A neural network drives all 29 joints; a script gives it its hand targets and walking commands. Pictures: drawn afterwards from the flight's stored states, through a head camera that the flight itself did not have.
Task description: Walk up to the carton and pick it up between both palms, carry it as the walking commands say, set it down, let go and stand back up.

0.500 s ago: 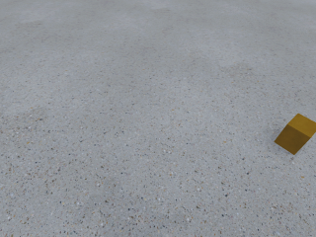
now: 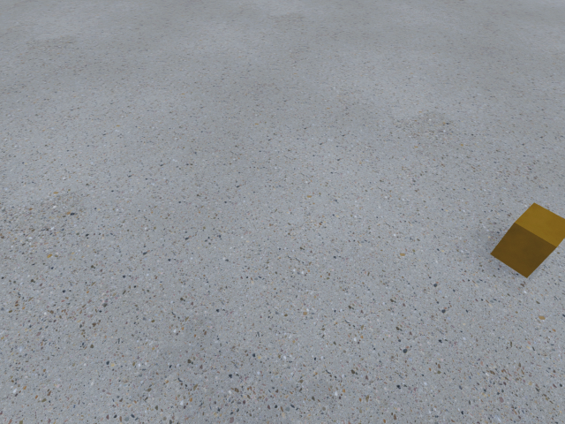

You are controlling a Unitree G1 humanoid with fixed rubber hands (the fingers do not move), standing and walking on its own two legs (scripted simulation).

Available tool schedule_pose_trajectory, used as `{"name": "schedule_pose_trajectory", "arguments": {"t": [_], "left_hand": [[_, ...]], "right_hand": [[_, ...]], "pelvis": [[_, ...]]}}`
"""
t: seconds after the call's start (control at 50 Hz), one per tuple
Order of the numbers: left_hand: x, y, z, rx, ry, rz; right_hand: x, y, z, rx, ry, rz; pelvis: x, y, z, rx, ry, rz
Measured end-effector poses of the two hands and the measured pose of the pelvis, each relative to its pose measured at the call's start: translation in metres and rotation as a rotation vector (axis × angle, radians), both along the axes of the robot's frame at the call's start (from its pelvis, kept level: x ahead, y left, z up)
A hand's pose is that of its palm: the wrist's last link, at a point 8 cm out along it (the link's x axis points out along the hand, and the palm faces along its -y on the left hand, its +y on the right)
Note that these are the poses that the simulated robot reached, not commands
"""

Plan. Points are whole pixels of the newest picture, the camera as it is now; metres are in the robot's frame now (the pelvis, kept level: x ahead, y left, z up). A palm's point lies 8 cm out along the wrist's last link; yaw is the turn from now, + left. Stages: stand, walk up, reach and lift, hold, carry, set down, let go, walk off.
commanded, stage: stand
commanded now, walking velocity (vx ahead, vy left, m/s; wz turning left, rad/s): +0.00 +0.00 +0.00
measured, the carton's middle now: (530, 240) +1.06 -1.10 -0.67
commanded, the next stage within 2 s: walk up in 0.18 s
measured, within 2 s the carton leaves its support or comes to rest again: neither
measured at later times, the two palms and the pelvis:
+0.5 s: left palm out of the picture +0.10 +0.28 -0.11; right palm out of the picture +0.07 -0.32 -0.12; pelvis +0.00 -0.01 -0.01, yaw -4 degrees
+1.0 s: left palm (192, 363) +0.27 +0.16 -0.11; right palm out of the picture -0.11 -0.30 -0.10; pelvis +0.04 -0.04 +0.00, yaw -20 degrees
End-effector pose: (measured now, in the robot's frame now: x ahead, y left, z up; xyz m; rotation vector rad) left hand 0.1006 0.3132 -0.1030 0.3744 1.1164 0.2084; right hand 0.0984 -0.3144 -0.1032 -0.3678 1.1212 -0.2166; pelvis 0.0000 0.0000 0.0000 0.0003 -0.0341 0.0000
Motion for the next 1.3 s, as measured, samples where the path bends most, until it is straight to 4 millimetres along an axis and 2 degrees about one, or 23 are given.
{"name": "schedule_pose_trajectory", "arguments": {"t": [0.36,0.4,0.46,0.58,0.66,0.74,0.82,0.84,0.88,0.98,1.02,1.08,1.16,1.22,1.26,1.3], "left_hand": [[0.002,0.001,0.0,0.002,0.003,0.003],[0.003,-0.001,-0.001,-0.022,0.004,0.017],[0.005,-0.015,-0.005,-0.039,0.018,0.005],[-0.003,-0.064,-0.029,-0.072,0.097,-0.068],[-0.011,-0.085,-0.027,-0.083,0.139,-0.101],[0.0,-0.09,-0.022,-0.092,0.138,-0.139],[0.033,-0.09,-0.026,-0.118,0.101,-0.204],[0.046,-0.09,-0.03,-0.121,0.084,-0.226],[0.076,-0.098,-0.029,-0.13,0.041,-0.277],[0.155,-0.145,-0.013,-0.215,-0.078,-0.399],[0.179,-0.168,-0.012,-0.246,-0.096,-0.437],[0.208,-0.211,-0.016,-0.289,-0.093,-0.488],[0.244,-0.28,-0.025,-0.331,-0.084,-0.567],[0.273,-0.331,-0.033,-0.318,-0.097,-0.621],[0.288,-0.354,-0.043,-0.277,-0.113,-0.639],[0.285,-0.358,-0.049,-0.23,-0.08,-0.631]], "right_hand": [[0.002,-0.001,0.0,-0.002,0.004,-0.002],[-0.005,-0.005,-0.001,-0.026,0.018,-0.033],[-0.02,-0.009,-0.01,-0.014,0.03,-0.096],[-0.043,-0.01,-0.044,0.07,0.033,-0.163],[-0.051,-0.001,-0.043,0.113,0.027,-0.199],[-0.057,0.007,-0.035,0.134,0.006,-0.222],[-0.074,0.007,-0.026,0.102,-0.01,-0.291],[-0.083,0.005,-0.026,0.082,-0.013,-0.315],[-0.113,0.005,-0.023,0.047,0.027,-0.367],[-0.198,0.009,-0.003,0.009,0.206,-0.511],[-0.222,0.012,0.003,0.007,0.258,-0.561],[-0.241,0.018,0.008,0.035,0.315,-0.625],[-0.244,0.016,0.0,0.096,0.366,-0.698],[-0.234,0.0,-0.017,0.145,0.394,-0.736],[-0.22,-0.022,-0.035,0.175,0.394,-0.738],[-0.183,-0.055,-0.047,0.182,0.318,-0.714]], "pelvis": [[0.003,0.0,0.0,0.0,0.001,0.001],[0.002,-0.002,-0.001,-0.001,0.014,-0.013],[-0.002,-0.008,-0.005,-0.009,0.02,-0.046],[-0.008,-0.027,-0.022,0.003,0.01,-0.141],[-0.011,-0.029,-0.014,0.014,0.02,-0.185],[-0.011,-0.028,-0.008,0.028,0.036,-0.227],[0.0,-0.025,-0.009,0.024,0.049,-0.271],[0.004,-0.023,-0.012,0.012,0.054,-0.282],[0.01,-0.023,-0.013,0.009,0.051,-0.296],[0.032,-0.038,-0.003,-0.027,0.034,-0.338],[0.04,-0.048,-0.002,-0.035,0.028,-0.357],[0.055,-0.067,-0.003,-0.044,0.023,-0.386],[0.077,-0.102,-0.011,-0.04,0.033,-0.424],[0.097,-0.135,-0.024,-0.03,0.052,-0.459],[0.11,-0.159,-0.038,-0.023,0.056,-0.484],[0.12,-0.175,-0.039,-0.017,0.051,-0.508]]}}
